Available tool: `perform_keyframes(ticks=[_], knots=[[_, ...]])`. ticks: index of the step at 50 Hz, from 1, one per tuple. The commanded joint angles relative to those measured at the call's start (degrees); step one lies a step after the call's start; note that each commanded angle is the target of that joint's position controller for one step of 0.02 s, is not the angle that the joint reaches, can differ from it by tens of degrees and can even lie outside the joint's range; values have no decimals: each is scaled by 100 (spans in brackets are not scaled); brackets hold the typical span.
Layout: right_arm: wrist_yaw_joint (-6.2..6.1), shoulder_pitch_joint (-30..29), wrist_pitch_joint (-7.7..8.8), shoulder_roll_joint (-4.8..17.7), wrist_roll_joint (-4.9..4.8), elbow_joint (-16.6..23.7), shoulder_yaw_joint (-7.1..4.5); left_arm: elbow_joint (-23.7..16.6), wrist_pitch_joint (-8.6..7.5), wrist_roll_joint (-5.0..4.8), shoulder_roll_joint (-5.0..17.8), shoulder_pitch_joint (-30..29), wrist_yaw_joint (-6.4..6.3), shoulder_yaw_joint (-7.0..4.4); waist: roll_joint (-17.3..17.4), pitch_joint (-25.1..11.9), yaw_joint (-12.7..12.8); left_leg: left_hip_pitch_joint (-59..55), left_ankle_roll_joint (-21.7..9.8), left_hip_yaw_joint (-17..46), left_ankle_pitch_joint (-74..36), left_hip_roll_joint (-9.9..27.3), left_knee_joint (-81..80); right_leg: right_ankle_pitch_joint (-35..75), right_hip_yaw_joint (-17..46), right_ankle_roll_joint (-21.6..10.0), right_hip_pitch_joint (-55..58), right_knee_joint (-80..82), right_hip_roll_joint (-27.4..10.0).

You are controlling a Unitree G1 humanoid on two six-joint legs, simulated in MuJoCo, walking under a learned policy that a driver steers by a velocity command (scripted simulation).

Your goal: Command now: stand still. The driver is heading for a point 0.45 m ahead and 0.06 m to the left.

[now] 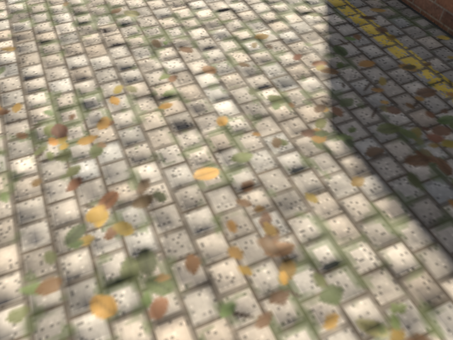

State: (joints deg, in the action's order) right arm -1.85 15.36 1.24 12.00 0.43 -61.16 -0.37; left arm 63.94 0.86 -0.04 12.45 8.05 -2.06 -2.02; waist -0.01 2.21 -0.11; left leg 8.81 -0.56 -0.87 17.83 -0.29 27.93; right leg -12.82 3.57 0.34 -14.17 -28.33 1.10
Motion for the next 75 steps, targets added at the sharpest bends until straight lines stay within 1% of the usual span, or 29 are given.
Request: perform_keyframes(ticks=[1,38,39,40,41,43,44,45,46,48,50,51,52,53,54,55,56,57,58,60,63,64,65,66,67,68,69,72,75], knots=[[-15,330,40,559,-3,113,-86,-131,-39,0,603,26,-23,-78,18,-23,6,550,-70,184,-533,203,-632,831,139,-215,385,358,-188],[2,843,56,340,-27,70,-79,24,-33,-17,437,526,-99,-14,37,83,12,518,-167,238,-815,196,-725,931,71,-101,349,356,-206],[-4,947,49,300,-26,12,-74,75,-28,-13,356,631,-100,5,85,-50,12,464,-190,233,-226,171,-812,440,-32,-98,403,322,-123],[-21,993,30,405,-59,-5,-116,81,-26,-33,344,639,-104,3,198,46,-21,505,-289,341,754,189,-938,-330,-221,-108,228,109,50],[-47,983,14,628,-106,38,-190,42,-47,-59,367,590,-103,-15,453,215,-71,558,-502,688,1841,381,-1141,-1175,-457,-128,-143,-291,242],[-72,1154,55,1023,-171,99,-332,-229,-212,-74,344,182,-42,-6,1001,682,-251,493,-1152,2176,3192,1514,-1912,-1326,-605,-209,-1193,-1404,89],[-78,1130,114,1096,-156,140,-381,-344,-317,-104,340,-10,8,-5,992,933,-289,512,-1412,2702,3058,1946,-2143,-1248,-443,-275,-1613,-1909,-188],[-73,1055,172,956,-77,189,-356,-411,-390,-117,359,-153,39,-21,801,1097,-295,327,-1474,2764,2181,2046,-2091,-1454,-280,-304,-2044,-2283,-359],[-58,955,205,834,-48,240,-334,-417,-441,-125,345,-103,62,-29,676,1036,-221,17,-1394,2474,1155,1948,-1876,-1609,-221,-322,-2245,-2261,-474],[-36,663,161,753,-115,345,-318,-364,-514,-133,266,137,104,-19,579,664,-38,-50,-1005,1447,-764,1424,-1328,-1388,-420,-305,-1440,-1106,-425],[-22,688,45,766,-182,292,-298,-98,-481,-98,217,697,122,-65,513,166,194,481,-686,765,-1594,923,-745,400,-839,-169,250,67,28],[-22,792,37,753,-168,249,-283,-21,-414,-54,342,1016,108,-115,373,11,299,705,-479,606,-1771,737,-434,982,-639,-151,845,305,-17],[-35,875,71,609,-47,298,-233,-48,-354,-24,720,1293,56,-188,-403,-236,273,1025,-128,201,-1256,305,358,2414,230,-281,1402,433,-712],[-97,1193,59,51,23,283,-96,-24,-323,11,818,1421,45,-133,-1293,-693,140,1112,223,-33,556,-29,1097,3277,1219,-993,1501,525,-1615],[-142,1103,-6,74,-45,294,-99,-21,-352,57,536,1407,74,-36,-1256,-671,184,1096,358,248,1694,80,1677,3089,1887,-1456,1218,768,-1978],[-157,903,-35,298,-113,367,-149,-78,-405,66,560,1158,91,-20,-936,-408,130,1376,423,366,1950,160,2253,2915,1791,-1502,1080,805,-1956],[-164,810,-53,342,-117,338,-169,-184,-446,65,765,929,99,-57,-691,-379,76,1519,445,456,1890,238,2629,2898,1599,-1435,991,785,-1878],[-164,773,-67,385,-97,307,-193,-297,-487,48,834,695,105,-63,-484,-329,3,1575,446,518,1667,352,2706,3118,1400,-1371,863,781,-1842],[-160,736,-80,391,-92,281,-212,-356,-508,44,743,530,96,-30,-392,-328,-84,1428,452,557,1425,457,2580,3398,1138,-1288,706,792,-1734],[-149,701,-84,260,-131,247,-193,-355,-458,52,586,425,71,11,-516,-309,-170,1068,473,410,1167,484,1817,3527,605,-1127,527,787,-1387],[-163,652,-117,251,-160,154,-188,-355,-338,-5,697,370,32,-19,-459,-328,-221,390,417,55,100,291,428,3428,240,-1050,400,624,-1073],[-158,710,-138,250,-132,100,-184,-346,-305,-80,721,352,41,-30,-401,-293,-292,43,350,4,-758,261,-241,3070,163,-943,270,601,-978],[-153,676,-176,386,-57,94,-201,-295,-304,-124,717,520,71,-50,-302,-277,-233,-253,278,144,-1450,336,-382,2286,162,-759,131,692,-858],[-161,618,-227,535,-12,153,-215,-293,-313,-79,652,585,100,-49,-95,-203,-126,-385,180,298,-1872,521,-425,1135,80,-594,-35,772,-681],[-155,431,-240,757,-84,150,-262,-303,-300,-23,498,713,125,-52,423,20,130,-159,35,242,-1845,478,-161,515,-192,-452,-66,888,-297],[-129,312,-215,649,-115,142,-265,-278,-279,4,410,687,107,-41,440,133,67,81,-15,213,-1491,394,-147,472,-338,-350,77,809,-166],[-118,282,-174,519,-87,127,-251,-276,-266,-24,441,615,87,-54,278,186,19,144,15,238,-1563,387,-193,739,-370,-324,144,687,-159],[-96,224,-38,529,-64,95,-283,-272,-193,-20,432,663,36,-57,172,-117,39,89,56,226,-2083,382,-186,1693,-390,-336,499,428,-221],[-88,201,-22,475,-80,49,-284,-285,-156,-26,458,638,22,-66,185,-247,38,61,47,195,-2124,357,-183,1741,-387,-343,643,362,-249]])
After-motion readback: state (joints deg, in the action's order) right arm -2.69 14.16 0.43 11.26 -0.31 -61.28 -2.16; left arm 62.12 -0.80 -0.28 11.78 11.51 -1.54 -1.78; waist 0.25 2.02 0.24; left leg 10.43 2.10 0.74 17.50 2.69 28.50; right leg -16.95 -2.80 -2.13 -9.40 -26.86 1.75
